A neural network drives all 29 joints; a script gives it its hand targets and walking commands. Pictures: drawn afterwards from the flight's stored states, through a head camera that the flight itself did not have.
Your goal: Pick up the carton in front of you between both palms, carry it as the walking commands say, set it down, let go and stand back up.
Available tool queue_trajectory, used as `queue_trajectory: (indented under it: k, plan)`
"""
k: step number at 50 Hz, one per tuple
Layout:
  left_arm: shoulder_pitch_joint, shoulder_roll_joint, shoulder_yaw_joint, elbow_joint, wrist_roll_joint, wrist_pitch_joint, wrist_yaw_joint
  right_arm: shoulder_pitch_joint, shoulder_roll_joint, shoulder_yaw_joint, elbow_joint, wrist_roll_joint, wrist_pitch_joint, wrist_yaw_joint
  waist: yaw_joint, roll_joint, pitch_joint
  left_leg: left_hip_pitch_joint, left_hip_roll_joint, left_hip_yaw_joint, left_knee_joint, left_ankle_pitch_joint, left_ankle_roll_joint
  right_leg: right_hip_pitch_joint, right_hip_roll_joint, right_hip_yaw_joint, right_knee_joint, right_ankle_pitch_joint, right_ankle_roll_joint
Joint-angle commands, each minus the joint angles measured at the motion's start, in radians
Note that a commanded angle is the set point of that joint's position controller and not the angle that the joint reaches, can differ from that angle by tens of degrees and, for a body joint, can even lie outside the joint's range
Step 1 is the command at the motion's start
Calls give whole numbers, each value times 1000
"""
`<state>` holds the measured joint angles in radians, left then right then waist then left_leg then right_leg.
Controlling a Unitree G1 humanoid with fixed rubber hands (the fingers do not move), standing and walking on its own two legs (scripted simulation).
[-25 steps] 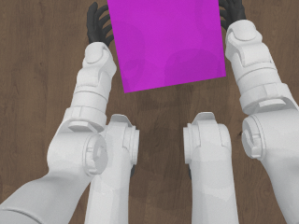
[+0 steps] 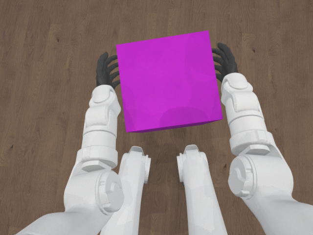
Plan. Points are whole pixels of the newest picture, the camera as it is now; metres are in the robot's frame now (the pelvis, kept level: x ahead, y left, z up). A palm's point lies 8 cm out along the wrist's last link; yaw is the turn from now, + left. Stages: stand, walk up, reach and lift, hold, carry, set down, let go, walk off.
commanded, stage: reach and lift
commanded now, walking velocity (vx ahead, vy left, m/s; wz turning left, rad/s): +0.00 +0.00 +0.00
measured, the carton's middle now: (167, 92) +0.46 -0.03 -0.15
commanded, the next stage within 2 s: none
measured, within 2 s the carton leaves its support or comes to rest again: neither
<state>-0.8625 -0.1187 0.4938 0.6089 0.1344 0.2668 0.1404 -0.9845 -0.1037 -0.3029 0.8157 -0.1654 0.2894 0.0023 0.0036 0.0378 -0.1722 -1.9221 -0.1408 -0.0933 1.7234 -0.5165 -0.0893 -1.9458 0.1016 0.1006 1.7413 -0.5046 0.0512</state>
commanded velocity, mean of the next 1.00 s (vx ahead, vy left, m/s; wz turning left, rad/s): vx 0.00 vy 0.00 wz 0.00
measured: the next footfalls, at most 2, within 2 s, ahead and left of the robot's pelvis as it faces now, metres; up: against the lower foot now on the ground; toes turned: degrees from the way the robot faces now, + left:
none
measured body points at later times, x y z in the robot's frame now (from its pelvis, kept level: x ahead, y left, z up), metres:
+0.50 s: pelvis +0.05 +0.00 +0.14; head +0.18 -0.02 +0.57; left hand +0.44 +0.14 +0.09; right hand +0.44 -0.17 +0.08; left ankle +0.11 +0.14 -0.47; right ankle +0.10 -0.13 -0.47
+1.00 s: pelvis +0.10 +0.01 +0.25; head +0.11 +0.00 +0.70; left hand +0.41 +0.15 +0.24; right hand +0.40 -0.16 +0.24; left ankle +0.11 +0.14 -0.47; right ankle +0.10 -0.13 -0.47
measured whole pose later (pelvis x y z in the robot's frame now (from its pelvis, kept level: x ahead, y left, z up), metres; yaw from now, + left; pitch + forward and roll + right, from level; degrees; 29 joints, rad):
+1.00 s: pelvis +0.10 +0.01 +0.25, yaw -2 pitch +8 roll +0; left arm -0.27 -0.15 0.27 0.47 0.19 0.41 0.07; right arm -0.26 0.12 -0.25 0.49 -0.19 0.43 -0.05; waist 0.00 0.01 -0.15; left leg -0.46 -0.07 -0.16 0.63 -0.30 -0.02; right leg -0.47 0.06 0.14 0.62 -0.29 0.02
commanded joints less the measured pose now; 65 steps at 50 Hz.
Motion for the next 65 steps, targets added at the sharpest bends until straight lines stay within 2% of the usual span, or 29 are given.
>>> queue_trajectory:
  k: [1, 9, 22, 34, 42, 52, 55, 59, 62, 65]
  plan:
    - [-660, -1022, -653, 9, -134, 3, -228, -513, 1111, 472, -95, 151, -22, 206, -27, -70, -987, 502, -69, 179, -206, 168, 22, 699, 64, -156, -239, 213, -35]
    - [-514, -1052, -738, -10, -164, 14, -237, -408, 1155, 561, -168, 189, -16, 198, -17, -75, -939, 653, -63, 147, -329, 193, 25, 844, 67, -139, -355, 242, -27]
    - [-277, -1055, -714, 46, -112, -3, -260, -190, 1191, 522, -146, 133, -34, 191, -14, -63, -706, 898, -40, 81, -595, 211, 49, 1083, 51, -81, -614, 259, -35]
    - [-48, -1053, -742, 32, -69, 1, -283, 12, 1205, 561, -208, 118, -34, 196, -6, -55, -559, 1213, -4, 27, -857, 356, 62, 1365, 30, -36, -867, 389, -40]
    - [87, -1050, -797, -29, -73, 66, -311, 134, 1218, 610, -285, 128, 27, 204, -4, -51, -435, 1450, 21, 2, -1041, 489, 65, 1572, 14, -15, -1048, 506, -40]
    - [203, -1062, -846, -136, -110, 223, -355, 231, 1216, 672, -440, 166, 184, 216, -4, -34, -245, 1723, 48, -6, -1255, 591, 65, 1800, -7, -14, -1267, 573, -33]
    - [215, -1044, -826, -156, -104, 273, -364, 245, 1202, 659, -467, 158, 236, 219, -7, -31, -160, 1755, 49, -3, -1303, 565, 63, 1826, -9, -15, -1317, 539, -35]
    - [193, -1015, -756, -129, -73, 318, -379, 226, 1192, 593, -448, 130, 282, 230, -8, -31, -42, 1751, 54, 2, -1346, 426, 71, 1812, -11, -27, -1355, 408, -44]
    - [136, -1015, -706, -93, -50, 324, -391, 165, 1191, 545, -413, 109, 288, 242, -5, -29, 0, 1729, 59, 9, -1353, 330, 79, 1797, -15, -36, -1356, 320, -49]
    - [62, -1040, -712, -107, -59, 317, -398, 87, 1216, 556, -424, 119, 282, 251, -1, -28, -44, 1738, 61, 11, -1342, 321, 83, 1810, -16, -36, -1346, 309, -49]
